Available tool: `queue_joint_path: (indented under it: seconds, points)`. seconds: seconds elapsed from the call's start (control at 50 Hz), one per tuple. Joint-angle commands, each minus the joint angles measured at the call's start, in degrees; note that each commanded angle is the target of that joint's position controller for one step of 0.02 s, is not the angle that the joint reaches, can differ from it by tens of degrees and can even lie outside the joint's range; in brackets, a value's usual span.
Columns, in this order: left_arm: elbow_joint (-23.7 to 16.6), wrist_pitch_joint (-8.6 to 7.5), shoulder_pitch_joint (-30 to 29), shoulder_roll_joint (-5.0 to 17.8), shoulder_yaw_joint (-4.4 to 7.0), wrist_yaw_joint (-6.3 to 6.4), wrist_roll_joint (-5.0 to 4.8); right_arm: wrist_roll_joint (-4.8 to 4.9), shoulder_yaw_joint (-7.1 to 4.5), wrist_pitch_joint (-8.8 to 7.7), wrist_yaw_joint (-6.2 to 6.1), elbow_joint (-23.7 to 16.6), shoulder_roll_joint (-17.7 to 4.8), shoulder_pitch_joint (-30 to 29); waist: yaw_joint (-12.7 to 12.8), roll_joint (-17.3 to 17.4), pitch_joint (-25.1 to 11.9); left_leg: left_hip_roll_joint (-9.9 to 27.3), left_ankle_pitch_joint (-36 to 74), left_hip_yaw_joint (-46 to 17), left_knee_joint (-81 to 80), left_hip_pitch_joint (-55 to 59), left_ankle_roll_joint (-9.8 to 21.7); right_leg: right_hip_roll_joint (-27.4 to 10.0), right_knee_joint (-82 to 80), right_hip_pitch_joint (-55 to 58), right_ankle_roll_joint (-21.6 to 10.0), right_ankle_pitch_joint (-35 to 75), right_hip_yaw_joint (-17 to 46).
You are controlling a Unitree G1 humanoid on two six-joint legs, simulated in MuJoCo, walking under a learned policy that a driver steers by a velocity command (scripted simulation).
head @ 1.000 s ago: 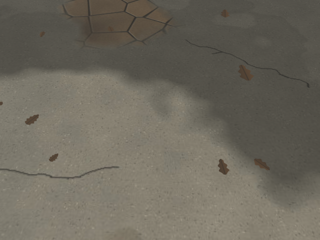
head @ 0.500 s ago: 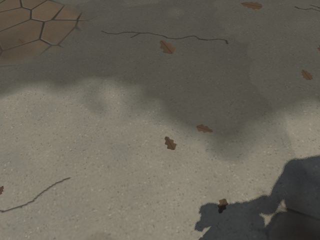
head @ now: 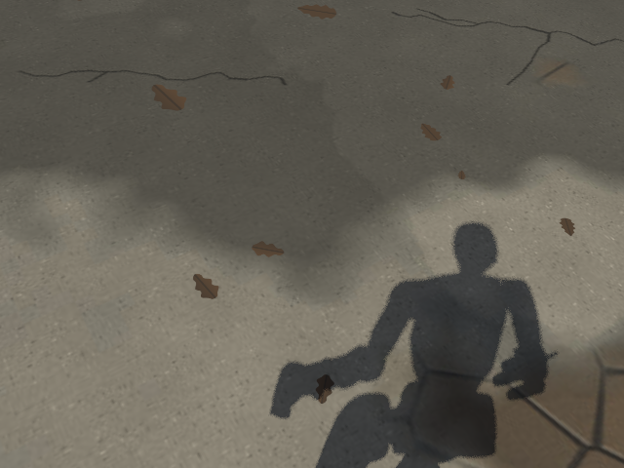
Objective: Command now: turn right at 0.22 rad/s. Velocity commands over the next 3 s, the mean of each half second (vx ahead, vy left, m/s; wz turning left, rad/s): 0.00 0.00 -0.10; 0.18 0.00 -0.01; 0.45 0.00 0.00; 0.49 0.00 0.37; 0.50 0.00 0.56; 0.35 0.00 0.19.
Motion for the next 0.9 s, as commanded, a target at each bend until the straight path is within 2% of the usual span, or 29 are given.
queue_joint_path:
  seconds: [0.02, 0.06, 0.1, 0.14, 0.16, 0.18, 0.2, 0.22, 0.26, 0.28, 0.3, 0.36, 0.44, 0.64, 0.66, 0.7, 0.74, 0.76, 0.8, 0.86, 0.88, 0.9]
  points:
    - [-2.4, 0.06, 0.7, 2.3, 0.02, -0.04, -0.34, 0.07, -1.8, -0.97, -0.02, -2.4, -7.4, 0.0, -0.5, 11.8, -5.0, 12.1, 19.7, -10.0, -5.3, 7.4, 9.1, -1.4, -6.9, -0.1, 1.0, -1.3, -1.5]
    - [-2.0, 0.28, -0.4, 1.1, -0.87, 0.19, -0.48, -0.15, -1.96, -0.75, 0.36, -1.5, -8.0, 0.6, -1.3, 13.4, -5.1, 11.8, 16.4, -9.9, -4.9, 6.6, 9.0, -2.6, -16.2, 4.9, 0.3, -3.2, -4.2]
    - [-1.3, 0.14, -0.2, 1.4, -1.14, 0.7, -0.89, -0.35, -2.41, -0.19, 0.8, -0.3, -9.2, 1.7, -1.6, 14.6, -4.8, 11.7, 17.6, -10.7, -3.7, 6.0, 9.0, -2.6, -24.3, 8.8, -0.7, -1.5, -6.8]
    - [0.7, -0.72, 2.8, 0.5, -1.71, 1.29, -0.6, 0.29, -2.38, 0.22, 0.94, 0.6, -9.0, 1.6, 1.0, 12.0, -4.6, 10.6, 19.9, -9.6, -0.6, 2.5, 6.3, -3.2, -40.4, 17.1, -2.2, 12.5, -7.5]
    - [0.9, -1.49, 2.3, 2.0, -1.73, 1.65, 0.11, 0.23, -2.16, -0.12, 0.97, 0.8, -8.0, 2.9, 0.5, 9.7, -5.7, 10.1, 16.8, -9.6, 0.1, -1.2, 3.4, -6.6, -42.7, 22.5, -3.1, 17.5, -2.5]
    - [0.4, -2.39, 2.8, 5.2, -1.59, 2.09, 1.14, 0.23, -1.6, -0.59, 1.36, -0.2, -5.8, 3.6, -0.6, 1.7, -8.0, 7.2, 8.7, -6.3, 5.0, -5.3, 0.7, -16.4, -43.9, 26.7, -4.8, 21.1, 7.9]
    - [1.0, -2.74, -2.1, 5.2, -1.85, 1.97, 0.31, 0.91, -0.81, -0.27, 1.18, 0.0, -3.5, 2.6, -2.8, -6.3, -3.7, 2.8, -3.2, -2.4, -0.9, -0.4, -0.6, -19.8, -41.1, 14.1, -8.5, 27.7, 9.2]
    - [0.4, -3.27, -4.6, 2.2, -2.67, 1.65, 0.16, 0.27, -1.05, 0.01, 0.88, 1.3, -5.2, 1.8, -2.5, -3.6, -2.9, 3.3, -1.2, -2.5, -1.7, 3.4, -1.2, -17.5, -40.9, 12.6, -8.0, 23.7, 7.5]
    - [1.7, -3.75, -3.2, 2.1, -3.01, 1.87, 0.33, 0.41, -1.48, -0.17, 1.1, 3.1, -6.4, 1.1, -1.1, -2.8, -2.1, 3.4, 4.7, -3.3, -2.6, 5.2, -1.3, -13.5, -41.3, 12.1, -5.8, 18.4, 4.9]
    - [2.7, -4.03, -1.8, 2.5, -3.07, 2.24, -0.03, 0.25, -1.76, -0.22, 1.26, 3.8, -6.9, 1.4, -0.8, -2.8, -1.7, 4.0, 6.8, -3.7, -2.4, 5.5, -1.2, -12.8, -41.3, 12.1, -5.4, 18.9, 4.3]
    - [3.7, -4.18, -0.8, 2.6, -3.09, 2.39, -0.26, 0.31, -1.53, -0.42, 1.32, 4.6, -6.3, 2.2, -0.9, -2.7, -2.2, 4.5, 7.9, -3.9, -2.9, 5.6, -1.1, -12.3, -41.1, 13.0, -5.1, 19.6, 3.6]
    - [5.4, -4.32, -0.2, 1.7, -3.45, 2.47, -0.31, 0.47, -1.3, -0.56, 1.05, 7.4, -5.6, 3.0, -0.8, 0.3, -1.5, 4.6, 7.6, -4.0, -3.8, 5.1, -1.5, -12.1, -40.9, 13.6, -5.3, 19.1, 3.2]
    - [7.9, -4.43, 0.0, 1.6, -3.62, 2.57, -0.27, 0.47, -1.21, -0.42, 0.86, 10.7, -5.3, 3.3, -0.8, 1.9, -0.7, 5.0, 7.7, -4.3, -4.5, 5.6, -1.6, -11.9, -41.6, 12.9, -5.6, 17.9, 3.0]
    - [14.2, -4.71, 1.5, 0.9, -4.11, 2.93, -0.42, 0.52, -0.78, -0.31, 0.33, 17.7, -4.6, 4.0, -0.9, 3.0, -0.9, 5.7, 8.4, -4.6, -4.7, 6.7, -1.3, -11.4, -42.0, 13.1, -5.8, 19.2, 2.1]
    - [14.8, -4.63, 2.3, 0.9, -4.09, 2.95, -0.36, 0.43, -0.66, -0.26, 0.33, 18.3, -4.3, 4.4, -0.7, 2.5, -2.1, 4.9, 4.1, -3.9, -4.1, 7.0, -1.2, -11.0, -42.9, 13.5, -6.2, 12.9, 2.3]
    - [15.8, -3.88, 4.2, 3.8, -2.84, 2.9, -0.26, -0.09, -1.0, -0.01, 0.52, 18.2, -4.7, 3.7, 0.3, -1.3, -0.1, 0.8, -10.6, -0.1, 2.5, 1.5, -0.2, -11.5, -44.9, 12.4, -9.0, -8.3, 5.9]
    - [16.5, -3.35, 7.2, 5.5, -1.8, 2.63, -0.02, -1.12, -0.85, -0.03, 1.19, 16.5, -3.7, 0.3, 2.1, -5.0, 5.9, -0.9, -15.1, 3.2, 10.5, -9.5, 0.4, -17.8, -50.2, 12.1, -13.4, -22.5, 14.8]
    - [16.9, -3.5, 8.2, 5.0, -1.62, 2.55, 0.05, -1.38, -0.65, -0.42, 1.45, 15.6, -2.9, -0.9, 2.6, -5.6, 7.9, 0.6, -13.4, 3.2, 14.4, -12.6, 0.8, -21.0, -52.0, 11.8, -15.4, -22.9, 18.3]
    - [17.5, -4.49, 9.4, 4.1, -1.47, 2.38, 0.71, -1.02, -0.92, -1.69, 1.9, 14.2, -3.6, -2.3, 2.6, -4.3, 8.1, 3.0, -14.4, 1.4, 19.4, -18.4, 1.6, -23.3, -52.6, 15.8, -17.3, -15.2, 19.9]
    - [17.9, -5.97, 8.9, 4.0, -0.97, 2.16, 0.43, -0.31, -1.31, -3.58, 2.75, 13.2, -3.8, -2.2, 1.4, -3.1, 5.1, 3.1, -11.8, 2.6, 14.3, -15.4, 1.9, -20.7, -49.7, 19.1, -15.9, -2.8, 13.0]
    - [17.8, -6.23, 8.1, 3.9, -0.87, 2.07, 0.2, -0.04, -1.39, -3.89, 2.85, 13.4, -3.3, -0.8, 0.3, -3.3, 4.3, 2.4, -9.4, 3.7, 10.6, -10.3, 2.0, -19.5, -48.5, 16.7, -15.0, 0.1, 10.4]
    - [17.4, -6.32, 6.1, 3.9, -0.84, 1.96, -0.22, 0.13, -1.4, -4.06, 2.84, 14.5, -2.4, 3.0, -2.2, -2.7, 3.7, 1.1, -5.1, 5.6, 4.8, -1.6, 2.3, -17.8, -46.0, 11.5, -13.7, 1.8, 7.3]
Next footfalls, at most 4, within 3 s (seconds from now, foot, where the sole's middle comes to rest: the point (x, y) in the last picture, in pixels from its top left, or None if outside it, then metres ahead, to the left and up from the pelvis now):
0.16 right None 0.00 -0.12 -0.78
1.44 right None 0.46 -0.04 -0.78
1.98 left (243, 350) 0.73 0.13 -0.78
2.50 right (261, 230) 1.10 0.11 -0.78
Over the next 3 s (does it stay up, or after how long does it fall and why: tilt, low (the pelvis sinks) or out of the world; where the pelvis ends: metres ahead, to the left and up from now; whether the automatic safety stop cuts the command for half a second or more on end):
stays up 1.08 0.24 -0.01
